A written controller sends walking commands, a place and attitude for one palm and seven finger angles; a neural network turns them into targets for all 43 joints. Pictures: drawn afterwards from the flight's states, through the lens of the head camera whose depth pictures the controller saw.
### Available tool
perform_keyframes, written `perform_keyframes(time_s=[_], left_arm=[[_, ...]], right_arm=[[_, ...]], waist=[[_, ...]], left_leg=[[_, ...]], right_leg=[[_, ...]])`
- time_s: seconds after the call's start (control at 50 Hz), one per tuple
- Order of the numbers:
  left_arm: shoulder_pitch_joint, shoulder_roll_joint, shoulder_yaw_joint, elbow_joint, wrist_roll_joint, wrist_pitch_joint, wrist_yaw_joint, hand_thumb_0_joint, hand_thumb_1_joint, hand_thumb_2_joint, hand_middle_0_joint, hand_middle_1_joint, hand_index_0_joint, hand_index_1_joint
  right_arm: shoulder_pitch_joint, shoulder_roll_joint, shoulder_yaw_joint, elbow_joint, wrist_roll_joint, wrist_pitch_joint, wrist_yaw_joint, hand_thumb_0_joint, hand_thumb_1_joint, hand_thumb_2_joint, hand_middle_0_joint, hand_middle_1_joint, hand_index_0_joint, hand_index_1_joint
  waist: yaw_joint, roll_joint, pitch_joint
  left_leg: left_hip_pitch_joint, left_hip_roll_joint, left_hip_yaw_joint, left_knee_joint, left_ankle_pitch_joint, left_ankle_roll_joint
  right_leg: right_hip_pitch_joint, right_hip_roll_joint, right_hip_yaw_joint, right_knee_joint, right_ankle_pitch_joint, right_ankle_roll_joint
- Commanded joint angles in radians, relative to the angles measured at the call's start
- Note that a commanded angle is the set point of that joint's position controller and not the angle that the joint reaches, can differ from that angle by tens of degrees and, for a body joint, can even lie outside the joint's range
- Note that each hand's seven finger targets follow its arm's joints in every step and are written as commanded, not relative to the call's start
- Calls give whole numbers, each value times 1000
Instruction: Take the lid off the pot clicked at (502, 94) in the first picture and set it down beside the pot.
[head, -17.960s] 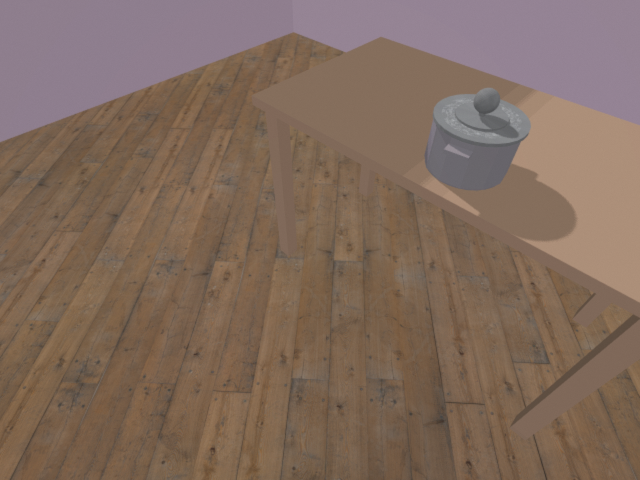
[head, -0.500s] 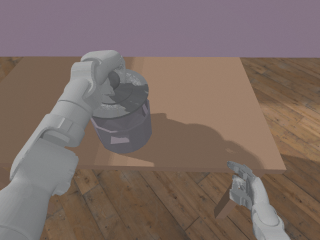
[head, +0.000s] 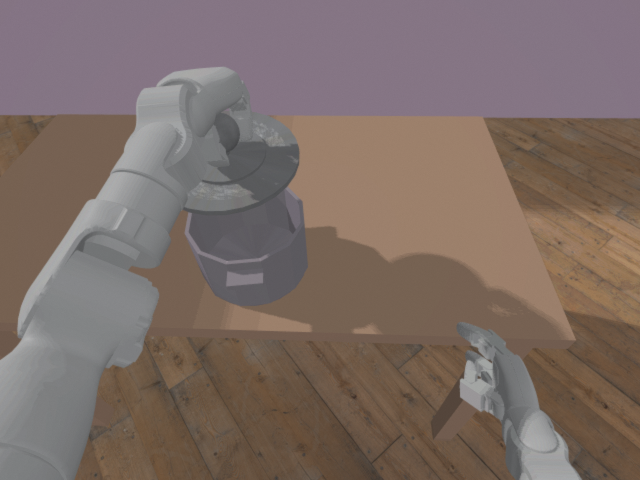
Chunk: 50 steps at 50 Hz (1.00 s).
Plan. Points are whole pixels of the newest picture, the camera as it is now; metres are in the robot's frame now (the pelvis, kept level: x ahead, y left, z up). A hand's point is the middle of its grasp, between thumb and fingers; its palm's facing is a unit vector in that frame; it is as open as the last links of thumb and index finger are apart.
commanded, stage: lift the lid straight up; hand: left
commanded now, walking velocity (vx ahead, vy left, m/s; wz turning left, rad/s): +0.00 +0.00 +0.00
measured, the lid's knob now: (219, 133) +0.49 +0.14 +0.19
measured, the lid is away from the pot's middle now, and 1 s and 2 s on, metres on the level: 0.01 0.06 0.18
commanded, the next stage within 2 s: move the lid sideways beside the pot in 0.48 s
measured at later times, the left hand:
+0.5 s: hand (208, 121) +0.46 +0.14 +0.23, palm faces -0.26 -0.07 -0.96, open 7.2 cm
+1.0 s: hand (166, 122) +0.46 +0.19 +0.23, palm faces -0.25 -0.08 -0.96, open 7.2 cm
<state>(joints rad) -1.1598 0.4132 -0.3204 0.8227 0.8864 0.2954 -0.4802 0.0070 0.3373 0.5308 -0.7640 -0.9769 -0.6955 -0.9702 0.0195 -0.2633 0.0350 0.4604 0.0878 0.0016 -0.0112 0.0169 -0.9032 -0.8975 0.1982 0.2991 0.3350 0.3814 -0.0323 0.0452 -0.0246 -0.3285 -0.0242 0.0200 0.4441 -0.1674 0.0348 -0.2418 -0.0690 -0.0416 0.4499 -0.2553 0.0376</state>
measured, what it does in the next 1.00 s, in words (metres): stands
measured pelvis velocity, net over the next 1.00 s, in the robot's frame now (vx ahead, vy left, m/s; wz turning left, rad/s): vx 0.00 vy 0.00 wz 0.00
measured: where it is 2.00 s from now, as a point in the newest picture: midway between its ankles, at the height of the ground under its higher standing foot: outside the picture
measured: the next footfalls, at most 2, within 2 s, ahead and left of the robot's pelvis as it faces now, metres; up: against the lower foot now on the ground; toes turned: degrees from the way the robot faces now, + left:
none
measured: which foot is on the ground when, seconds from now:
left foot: down 0.00-1.00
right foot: down 0.00-1.00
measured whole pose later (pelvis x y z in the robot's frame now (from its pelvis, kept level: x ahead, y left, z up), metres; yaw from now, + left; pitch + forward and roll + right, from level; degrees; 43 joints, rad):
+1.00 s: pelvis +0.00 +0.00 +0.00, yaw +0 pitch +3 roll +0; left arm -1.17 0.53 -0.27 0.79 0.91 0.28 -0.56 0.00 0.34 0.53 -0.77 -0.98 -0.69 -0.97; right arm 0.02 -0.28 0.04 0.44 0.10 0.02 -0.01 0.02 -0.90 -0.90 0.20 0.30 0.35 0.39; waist -0.03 0.04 -0.01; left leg -0.32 -0.02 0.01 0.44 -0.17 0.03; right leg -0.23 -0.06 -0.04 0.43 -0.25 0.04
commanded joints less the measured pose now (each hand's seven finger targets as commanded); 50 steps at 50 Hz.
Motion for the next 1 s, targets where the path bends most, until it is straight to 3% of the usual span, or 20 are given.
perform_keyframes(time_s=[0.0,0.02,0.08,0.12,0.16,0.22,0.3,0.34,0.48,0.52,0.54,0.56,0.58,0.66,0.72,0.74,0.8,0.82,0.86,0.98], left_arm=[[-727,235,102,-280,45,0,60,0,813,721,-946,-1067,-880,-1060],[-694,196,77,-252,40,6,52,0,813,721,-946,-1067,-880,-1060],[-668,253,121,-198,42,22,41,0,813,721,-946,-1067,-880,-1060],[-717,210,79,-244,35,22,31,0,813,721,-946,-1067,-880,-1060],[-739,279,129,-267,49,19,31,0,813,721,-946,-1067,-880,-1060],[-758,193,58,-295,33,20,20,0,813,721,-946,-1067,-880,-1060],[-741,221,82,-151,32,38,11,0,813,721,-946,-1067,-880,-1060],[-774,244,93,-206,40,25,16,0,813,721,-946,-1067,-880,-1060],[-807,223,72,-200,50,20,14,0,813,721,-946,-1067,-880,-1060],[-803,268,111,-244,44,11,17,0,813,721,-946,-1067,-880,-1060],[-824,248,94,-276,47,6,17,0,813,721,-946,-1067,-880,-1060],[-787,236,95,-234,47,12,14,0,813,721,-946,-1067,-880,-1060],[-756,277,126,-232,53,0,22,0,813,721,-946,-1067,-880,-1060],[-717,316,143,-163,68,3,31,0,813,721,-946,-1067,-880,-1060],[-736,328,142,-208,71,-3,33,0,813,721,-946,-1067,-880,-1060],[-724,384,186,-199,79,-5,35,0,813,721,-946,-1067,-880,-1060],[-733,370,165,-232,75,-13,18,0,813,721,-946,-1067,-880,-1060],[-742,327,123,-283,61,-22,12,0,813,721,-946,-1067,-880,-1060],[-703,377,171,-255,64,-21,3,0,813,721,-946,-1067,-880,-1060],[-674,373,152,-263,48,-31,-21,0,813,721,-946,-1067,-880,-1060]], right_arm=[[24,-120,-36,25,-18,61,-10,0,-900,-900,200,300,200,300],[21,-119,-40,21,-19,60,-9,0,-900,-900,200,300,200,300],[21,-125,-35,31,-16,67,-9,0,-900,-900,200,300,200,300],[8,-123,-37,23,-14,67,-7,0,-900,-900,200,300,200,300],[14,-129,-36,23,-19,65,-8,0,-900,-900,200,300,200,300],[1,-120,-38,19,-13,61,-5,0,-900,-900,200,300,200,300],[15,-130,-30,53,-11,64,-15,0,-900,-900,200,300,200,300],[14,-130,-31,39,-15,58,-15,0,-900,-900,200,300,200,300],[17,-126,-31,44,-15,59,-16,0,-900,-900,200,300,200,300],[20,-130,-36,34,-19,53,-16,0,-900,-900,200,300,200,300],[19,-123,-34,28,-19,49,-16,0,-900,-900,200,300,200,300],[22,-121,-36,32,-21,49,-15,0,-900,-900,200,300,200,300],[33,-126,-34,39,-19,56,-17,0,-900,-900,200,300,200,300],[18,-130,-27,37,-15,74,-20,0,-900,-900,200,300,200,300],[14,-130,-30,23,-15,74,-19,0,-900,-900,200,300,200,300],[24,-131,-29,23,-17,76,-20,0,-900,-900,200,300,200,300],[20,-131,-32,17,-14,79,-21,0,-900,-900,200,300,200,300],[10,-131,-33,4,-11,77,-18,0,-900,-900,200,300,200,300],[28,-138,-35,16,-13,79,-16,0,-900,-900,200,300,200,300],[28,-147,-38,21,-5,90,-12,0,-900,-900,200,300,200,300]], waist=[[-10,33,-412],[-15,16,-403],[-9,-13,-373],[-15,1,-377],[-4,13,-412],[-16,33,-407],[-17,-45,-317],[-14,-7,-380],[-18,15,-388],[-9,25,-435],[-13,23,-462],[-10,18,-436],[-9,-23,-410],[-4,-32,-356],[-2,18,-401],[2,1,-422],[0,19,-433],[-7,50,-446],[-3,22,-431],[-8,25,-373]], left_leg=[[355,-16,-70,-18,216,7],[346,-18,-68,-9,226,10],[313,-21,-61,-18,178,13],[321,-22,-65,-19,177,12],[339,-22,-64,-18,182,13],[361,-20,-70,-15,214,9],[282,-20,-64,-44,93,13],[317,-23,-62,-37,133,12],[324,-22,-61,-30,141,13],[355,-20,-66,-19,198,13],[375,-22,-67,-21,216,13],[363,-22,-65,-13,216,17],[342,-14,-60,-21,214,17],[274,-15,-45,-33,156,17],[302,-18,-46,-17,202,17],[302,-17,-47,-22,200,17],[327,-15,-45,-13,216,21],[349,-15,-51,-5,264,19],[351,-13,-55,-3,269,22],[334,-14,-52,-7,235,23]], right_leg=[[-36,69,-18,-40,274,-89],[-40,69,-18,-43,278,-90],[-29,69,-15,-48,265,-87],[-35,67,-18,-49,257,-89],[-14,70,-14,-44,268,-88],[-38,70,-20,-45,264,-90],[-53,70,-26,-61,192,-82],[-33,69,-19,-51,223,-85],[-37,70,-20,-49,235,-85],[-13,69,-16,-44,280,-88],[-6,72,-14,-40,290,-86],[-20,73,-17,-42,290,-86],[-16,73,-20,-49,285,-85],[-8,67,-16,-57,261,-83],[1,64,-11,-50,289,-88],[25,67,-9,-47,290,-85],[15,66,-11,-49,301,-83],[8,65,-11,-46,320,-87],[4,71,-14,-47,323,-84],[-23,75,-25,-60,283,-81]])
